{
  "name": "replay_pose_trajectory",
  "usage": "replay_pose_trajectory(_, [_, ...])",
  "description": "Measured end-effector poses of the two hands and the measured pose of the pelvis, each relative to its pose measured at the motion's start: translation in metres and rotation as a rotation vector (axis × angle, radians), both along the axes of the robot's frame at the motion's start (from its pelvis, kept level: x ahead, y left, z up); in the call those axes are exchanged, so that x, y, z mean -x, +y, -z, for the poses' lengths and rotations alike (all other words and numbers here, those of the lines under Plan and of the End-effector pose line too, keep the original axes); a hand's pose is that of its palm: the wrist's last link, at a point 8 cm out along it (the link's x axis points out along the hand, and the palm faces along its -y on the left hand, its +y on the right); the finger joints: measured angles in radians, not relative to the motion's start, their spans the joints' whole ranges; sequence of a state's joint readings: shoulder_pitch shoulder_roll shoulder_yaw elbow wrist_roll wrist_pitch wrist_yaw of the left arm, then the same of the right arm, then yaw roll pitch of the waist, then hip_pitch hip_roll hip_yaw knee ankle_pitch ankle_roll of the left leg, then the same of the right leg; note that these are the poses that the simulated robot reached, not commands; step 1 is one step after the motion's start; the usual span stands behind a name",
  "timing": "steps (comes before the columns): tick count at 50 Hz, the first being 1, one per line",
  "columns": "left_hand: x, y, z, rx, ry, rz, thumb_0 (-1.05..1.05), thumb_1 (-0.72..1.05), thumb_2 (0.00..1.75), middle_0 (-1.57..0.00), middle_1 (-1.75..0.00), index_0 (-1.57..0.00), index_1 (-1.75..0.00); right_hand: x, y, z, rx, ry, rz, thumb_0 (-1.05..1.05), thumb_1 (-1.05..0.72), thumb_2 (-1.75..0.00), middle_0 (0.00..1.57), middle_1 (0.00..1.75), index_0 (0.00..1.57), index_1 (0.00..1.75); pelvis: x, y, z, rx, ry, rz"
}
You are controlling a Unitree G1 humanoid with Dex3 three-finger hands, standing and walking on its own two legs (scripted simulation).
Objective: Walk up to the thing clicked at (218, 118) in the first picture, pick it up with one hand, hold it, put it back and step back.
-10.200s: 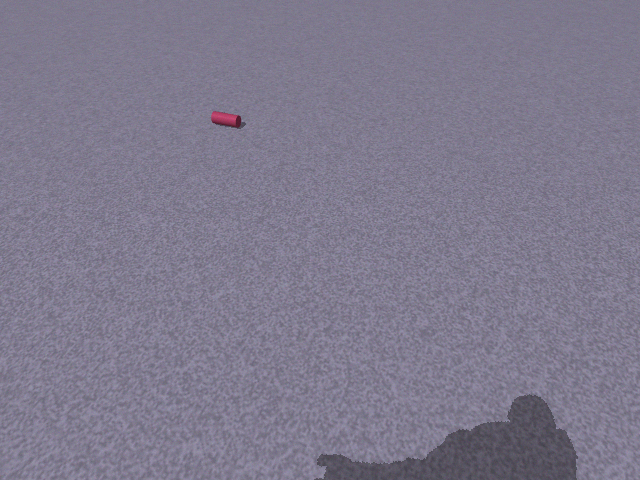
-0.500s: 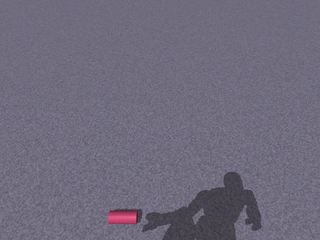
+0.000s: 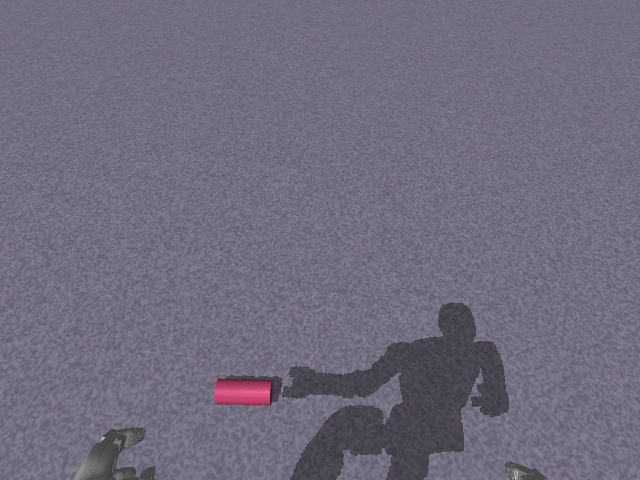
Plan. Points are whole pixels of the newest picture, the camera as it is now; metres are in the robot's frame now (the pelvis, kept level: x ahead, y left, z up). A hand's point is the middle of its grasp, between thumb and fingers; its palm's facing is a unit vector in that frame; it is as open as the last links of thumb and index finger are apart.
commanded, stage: rise first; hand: left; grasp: from above
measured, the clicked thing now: (244, 391) +0.42 +0.22 -0.73
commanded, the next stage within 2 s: none
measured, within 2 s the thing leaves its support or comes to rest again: neither
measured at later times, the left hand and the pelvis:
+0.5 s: hand out of the picture +0.13 +0.26 -0.23, palm faces -0.21 -0.85 -0.47, open 14.1 cm; pelvis -0.01 +0.01 -0.08, yaw +0 degrees
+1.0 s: hand (186, 438) +0.25 +0.28 -0.44, palm faces -0.48 -0.39 -0.78, open 14.1 cm; pelvis -0.07 +0.01 -0.29, yaw -2 degrees
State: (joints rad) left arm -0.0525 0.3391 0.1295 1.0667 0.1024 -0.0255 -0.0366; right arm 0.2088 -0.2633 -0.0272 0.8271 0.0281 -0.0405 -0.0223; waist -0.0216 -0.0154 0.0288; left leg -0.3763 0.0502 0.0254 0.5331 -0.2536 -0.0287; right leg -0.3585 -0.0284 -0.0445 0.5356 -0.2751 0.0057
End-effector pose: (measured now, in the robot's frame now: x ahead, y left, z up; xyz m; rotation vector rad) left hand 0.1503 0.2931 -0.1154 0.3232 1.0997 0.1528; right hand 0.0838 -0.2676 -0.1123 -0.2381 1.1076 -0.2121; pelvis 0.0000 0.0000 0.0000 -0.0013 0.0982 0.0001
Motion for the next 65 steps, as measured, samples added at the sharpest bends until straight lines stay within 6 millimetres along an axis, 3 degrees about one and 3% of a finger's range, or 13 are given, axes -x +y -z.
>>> replay_pose_trajectory(7, [-0.004, 0.002, 0.010, -0.053, 0.015, 0.060, 0.00, 0.07, 0.98, -0.08, -0.93, -0.09, -0.91, -0.002, 0.017, 0.009, -0.035, -0.047, 0.017, 0.01, -0.92, -0.90, 0.21, 0.30, 0.20, 0.30, -0.001, 0.007, 0.013, 0.004, 0.053, 0.006])
replay_pose_trajectory(16, [0.007, 0.007, 0.044, -0.102, 0.007, 0.108, 0.00, -0.40, 1.01, -0.07, -1.03, -0.07, -1.04, -0.030, 0.023, 0.035, -0.016, -0.141, -0.037, 0.01, -0.91, -0.90, 0.21, 0.30, 0.20, 0.30, 0.002, 0.013, 0.050, 0.014, 0.144, 0.003])
replay_pose_trajectory(24, [0.015, 0.007, 0.066, -0.152, 0.012, 0.173, 0.00, -0.54, 1.01, -0.08, -1.05, -0.07, -1.06, -0.062, 0.032, 0.053, -0.010, -0.234, -0.087, 0.01, -0.91, -0.90, 0.21, 0.30, 0.20, 0.30, 0.006, 0.014, 0.079, 0.028, 0.208, -0.004])
replay_pose_trajectory(28, [0.009, 0.011, 0.089, -0.196, 0.022, 0.242, 0.00, -0.55, 1.00, -0.08, -1.05, -0.07, -1.06, -0.075, 0.035, 0.069, -0.005, -0.280, -0.130, 0.01, -0.90, -0.90, 0.21, 0.30, 0.20, 0.30, 0.012, 0.014, 0.100, 0.031, 0.261, -0.008])
replay_pose_trajectory(36, [-0.033, 0.012, 0.160, -0.325, -0.068, 0.462, -0.01, -0.54, 1.00, -0.07, -1.05, -0.07, -1.06, -0.080, 0.028, 0.140, 0.012, -0.285, -0.173, 0.01, -0.88, -0.90, 0.21, 0.30, 0.21, 0.30, 0.029, 0.014, 0.169, 0.033, 0.390, -0.004])
replay_pose_trajectory(43, [-0.078, 0.009, 0.216, -0.460, -0.152, 0.625, -0.01, -0.56, 1.01, -0.08, -1.06, -0.08, -1.06, -0.054, 0.018, 0.221, 0.003, -0.187, -0.151, 0.01, -0.90, -0.90, 0.21, 0.30, 0.20, 0.30, 0.050, 0.013, 0.232, 0.037, 0.467, 0.003])
replay_pose_trajectory(52, [-0.122, 0.004, 0.281, -0.566, -0.189, 0.804, 0.00, -0.54, 1.01, -0.09, -1.05, -0.09, -1.06, 0.021, 0.011, 0.311, -0.020, 0.016, -0.099, 0.01, -0.91, -0.90, 0.21, 0.29, 0.20, 0.30, 0.076, 0.011, 0.300, 0.045, 0.509, 0.017])
replay_pose_trajectory(58, [-0.140, -0.004, 0.316, -0.612, -0.233, 0.912, 0.00, -0.52, 1.02, -0.07, -1.05, -0.08, -1.05, 0.072, 0.008, 0.346, -0.012, 0.145, -0.051, 0.01, -0.88, -0.90, 0.21, 0.29, 0.20, 0.30, 0.087, 0.012, 0.333, 0.054, 0.508, 0.029])
replay_pose_trajectory(65, [-0.160, -0.008, 0.342, -0.675, -0.273, 0.990, 0.00, -0.51, 1.03, -0.06, -1.04, -0.07, -1.04, 0.112, 0.005, 0.365, 0.012, 0.236, -0.004, 0.01, -0.88, -0.90, 0.21, 0.29, 0.20, 0.30, 0.094, 0.015, 0.361, 0.066, 0.497, 0.039])
